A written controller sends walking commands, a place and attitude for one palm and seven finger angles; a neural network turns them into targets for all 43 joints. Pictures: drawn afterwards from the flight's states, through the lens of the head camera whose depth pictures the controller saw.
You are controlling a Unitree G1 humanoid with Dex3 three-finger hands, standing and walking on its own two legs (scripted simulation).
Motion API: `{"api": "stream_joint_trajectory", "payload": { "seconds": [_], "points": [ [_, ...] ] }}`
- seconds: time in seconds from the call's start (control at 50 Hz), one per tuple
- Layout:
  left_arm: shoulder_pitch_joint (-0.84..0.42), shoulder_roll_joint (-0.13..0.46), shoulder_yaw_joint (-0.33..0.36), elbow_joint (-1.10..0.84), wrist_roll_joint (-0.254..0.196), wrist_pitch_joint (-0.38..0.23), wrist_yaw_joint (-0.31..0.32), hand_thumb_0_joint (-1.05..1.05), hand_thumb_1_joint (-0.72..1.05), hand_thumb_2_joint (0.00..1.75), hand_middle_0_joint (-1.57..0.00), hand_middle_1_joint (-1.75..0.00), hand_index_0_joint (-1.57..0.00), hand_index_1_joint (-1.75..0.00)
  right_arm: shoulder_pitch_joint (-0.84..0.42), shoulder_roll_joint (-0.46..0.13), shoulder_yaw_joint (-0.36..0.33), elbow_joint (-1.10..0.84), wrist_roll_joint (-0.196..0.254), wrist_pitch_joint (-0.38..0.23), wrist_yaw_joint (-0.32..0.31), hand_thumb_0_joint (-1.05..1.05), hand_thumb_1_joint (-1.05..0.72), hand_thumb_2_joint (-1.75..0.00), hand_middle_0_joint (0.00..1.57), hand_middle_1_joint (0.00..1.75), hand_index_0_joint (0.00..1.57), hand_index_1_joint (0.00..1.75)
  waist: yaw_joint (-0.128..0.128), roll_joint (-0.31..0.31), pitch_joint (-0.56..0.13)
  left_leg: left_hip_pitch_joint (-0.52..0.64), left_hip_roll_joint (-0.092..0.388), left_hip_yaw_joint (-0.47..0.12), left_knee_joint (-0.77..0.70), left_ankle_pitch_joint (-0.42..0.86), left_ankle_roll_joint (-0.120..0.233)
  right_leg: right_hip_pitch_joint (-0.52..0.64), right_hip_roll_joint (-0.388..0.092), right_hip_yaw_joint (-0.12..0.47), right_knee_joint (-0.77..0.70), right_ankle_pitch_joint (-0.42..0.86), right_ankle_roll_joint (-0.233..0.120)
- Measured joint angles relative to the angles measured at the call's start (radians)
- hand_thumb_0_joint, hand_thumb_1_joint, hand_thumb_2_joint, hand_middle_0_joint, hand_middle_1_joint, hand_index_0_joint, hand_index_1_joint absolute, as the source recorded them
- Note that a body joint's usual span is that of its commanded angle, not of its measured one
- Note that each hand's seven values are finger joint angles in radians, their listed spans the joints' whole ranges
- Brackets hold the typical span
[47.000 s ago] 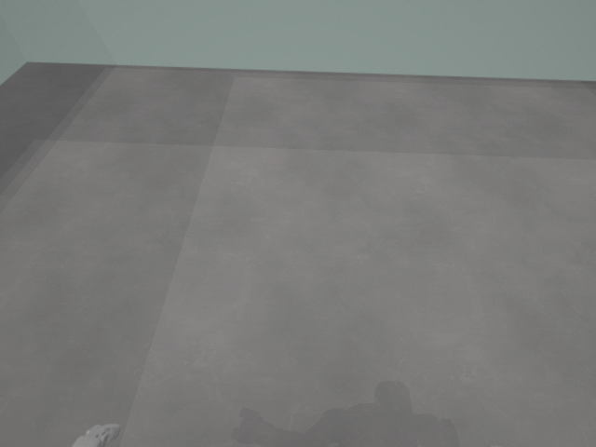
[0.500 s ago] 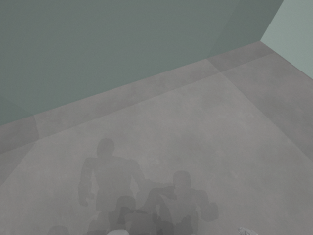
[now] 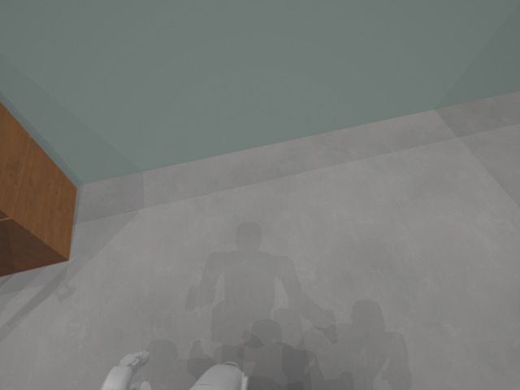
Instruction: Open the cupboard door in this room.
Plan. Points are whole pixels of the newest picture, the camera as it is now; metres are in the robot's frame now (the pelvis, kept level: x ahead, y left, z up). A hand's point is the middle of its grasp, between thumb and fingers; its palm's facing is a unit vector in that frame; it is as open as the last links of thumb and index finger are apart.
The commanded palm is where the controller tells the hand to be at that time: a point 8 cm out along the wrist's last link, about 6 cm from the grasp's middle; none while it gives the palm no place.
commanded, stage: turn to face it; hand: left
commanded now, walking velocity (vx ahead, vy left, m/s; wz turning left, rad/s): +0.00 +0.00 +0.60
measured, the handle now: out of the picture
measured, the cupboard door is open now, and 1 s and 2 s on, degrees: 42 42 42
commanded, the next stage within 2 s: take the last steps up to it in 1.58 s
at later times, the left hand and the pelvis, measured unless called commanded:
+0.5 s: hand out of the picture +0.01 +0.26 -0.17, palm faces +0.34 -0.91 -0.25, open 7.4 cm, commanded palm none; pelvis +0.01 +0.03 +0.00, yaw +18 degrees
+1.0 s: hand out of the picture +0.01 +0.19 -0.15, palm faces +0.57 -0.79 -0.23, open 7.4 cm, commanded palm none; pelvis +0.05 -0.01 +0.01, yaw +38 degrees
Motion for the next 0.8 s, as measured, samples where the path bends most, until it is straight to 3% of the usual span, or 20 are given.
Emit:
{"api": "stream_joint_trajectory", "payload": {
  "seconds": [0.04,0.1,0.26,0.3,0.32,0.38,0.46,0.54,0.62,0.7,0.74,0.76,0.8],
  "points": [
    [0.017,-0.01,-0.004,0.009,-0.001,0.004,0.002,0.01,0.91,0.89,-0.2,-0.3,-0.2,-0.3,-0.009,-0.004,-0.002,0.003,0.0,0.005,0.007,0.01,-0.91,-0.89,0.2,0.3,0.2,0.3,-0.006,-0.007,0.007,-0.037,0.022,0.042,0.133,0.026,-0.016,0.027,-0.017,-0.024,-0.027,0.005,-0.003],
    [0.039,-0.017,-0.007,0.022,0.0,0.004,0.003,0.01,0.91,0.89,-0.2,-0.3,-0.2,-0.3,-0.021,-0.001,0.003,0.006,0.002,0.009,0.013,0.01,-0.91,-0.9,0.2,0.3,0.2,0.3,-0.008,-0.032,0.014,-0.031,0.057,0.087,0.13,0.037,-0.035,0.061,-0.046,-0.062,-0.056,0.009,0.0],
    [0.099,0.007,0.003,0.043,0.008,0.002,-0.006,0.01,0.91,0.89,-0.2,-0.3,-0.21,-0.3,-0.094,0.007,0.021,-0.002,0.007,0.007,0.021,0.01,-0.91,-0.9,0.2,0.3,0.2,0.3,0.036,-0.088,0.035,0.099,0.082,0.159,-0.212,0.034,-0.018,0.081,-0.114,-0.163,0.003,-0.048,0.03],
    [0.121,0.026,0.012,0.051,0.005,0.007,-0.009,0.01,0.91,0.89,-0.2,-0.3,-0.21,-0.3,-0.109,0.007,0.025,-0.019,0.006,-0.007,0.021,0.01,-0.91,-0.9,0.2,0.3,0.2,0.3,0.041,-0.103,0.029,0.156,0.069,0.181,-0.338,0.114,-0.001,0.062,-0.137,-0.181,0.065,-0.085,0.046],
    [0.133,0.035,0.017,0.055,0.002,0.012,-0.011,0.01,0.91,0.89,-0.2,-0.3,-0.21,-0.3,-0.113,0.003,0.026,-0.031,0.003,-0.017,0.022,0.01,-0.91,-0.9,0.2,0.3,0.2,0.3,0.042,-0.103,0.021,0.175,0.068,0.18,-0.385,0.193,0.027,0.032,-0.147,-0.185,0.131,-0.106,0.056],
    [0.112,0.067,0.029,0.077,-0.002,0.051,-0.006,0.01,0.91,0.89,-0.2,-0.3,-0.2,-0.3,-0.119,0.012,0.03,-0.055,0.001,-0.043,0.01,0.0,-0.91,-0.9,0.2,0.3,0.2,0.3,0.047,-0.117,0.023,0.148,0.051,0.158,-0.33,0.158,0.079,-0.101,-0.121,-0.067,0.43,-0.248,0.085],
    [0.071,0.082,0.042,0.074,0.001,0.063,-0.01,0.01,0.91,0.89,-0.2,-0.3,-0.2,-0.3,-0.089,0.021,0.038,-0.058,-0.003,-0.046,-0.008,0.0,-0.91,-0.89,0.2,0.3,0.2,0.3,0.052,-0.102,0.005,0.176,0.045,0.111,-0.398,0.179,0.075,-0.215,-0.081,0.018,0.575,-0.159,0.101],
    [0.038,0.078,0.04,0.044,0.002,0.052,-0.016,0.01,0.91,0.89,-0.2,-0.3,-0.2,-0.3,-0.058,0.029,0.045,-0.045,-0.003,-0.045,-0.009,0.0,-0.91,-0.89,0.2,0.3,0.2,0.3,0.051,-0.083,-0.007,0.203,0.038,0.069,-0.468,0.221,0.078,-0.249,-0.069,0.054,0.525,-0.089,0.112],
    [0.008,0.066,0.033,0.022,0.0,0.048,-0.016,0.01,0.91,0.89,-0.2,-0.3,-0.2,-0.3,-0.025,0.04,0.045,-0.034,-0.006,-0.041,-0.006,0.0,-0.9,-0.89,0.2,0.3,0.2,0.3,0.034,-0.065,-0.017,0.208,0.031,0.022,-0.489,0.235,0.068,-0.226,-0.048,0.067,0.412,-0.086,0.114],
    [-0.016,0.046,0.023,0.003,-0.006,0.038,-0.014,0.01,0.91,0.89,-0.2,-0.3,-0.2,-0.3,0.004,0.043,0.036,-0.023,-0.008,-0.029,-0.005,0.0,-0.9,-0.89,0.2,0.3,0.2,0.3,0.012,-0.04,-0.021,0.188,0.022,-0.03,-0.463,0.226,0.049,-0.147,-0.011,0.062,0.231,-0.083,0.103],
    [-0.018,0.037,0.017,-0.009,-0.009,0.024,-0.014,0.01,0.91,0.89,-0.2,-0.3,-0.2,-0.3,0.019,0.041,0.029,-0.018,-0.004,-0.023,-0.006,0.0,-0.9,-0.89,0.2,0.3,0.2,0.3,0.005,-0.031,-0.026,0.166,0.011,-0.056,-0.426,0.209,0.034,-0.074,0.006,0.051,0.08,-0.011,0.094],
    [-0.012,0.035,0.014,-0.017,-0.006,0.013,-0.012,0.01,0.91,0.89,-0.2,-0.3,-0.2,-0.3,0.028,0.038,0.024,-0.017,0.001,-0.02,-0.005,0.0,-0.9,-0.89,0.2,0.3,0.2,0.3,0.007,-0.032,-0.034,0.146,0.0,-0.063,-0.391,0.193,0.028,-0.042,0.004,0.047,0.007,0.029,0.06],
    [-0.011,0.011,0.006,-0.015,0.001,-0.001,-0.005,0.01,0.91,0.89,-0.2,-0.3,-0.2,-0.3,0.021,0.021,0.012,-0.004,0.003,-0.012,-0.004,0.01,-0.9,-0.89,0.2,0.3,0.2,0.3,0.004,-0.005,-0.019,0.082,-0.002,-0.048,-0.206,0.037,0.014,-0.039,0.004,0.02,0.026,0.024,0.012]
  ]
}}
